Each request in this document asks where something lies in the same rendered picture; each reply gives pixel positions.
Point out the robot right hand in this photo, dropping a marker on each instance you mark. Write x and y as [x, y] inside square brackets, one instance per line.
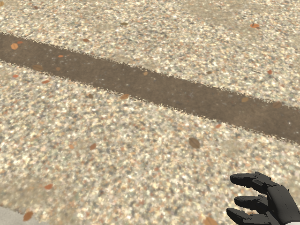
[279, 208]

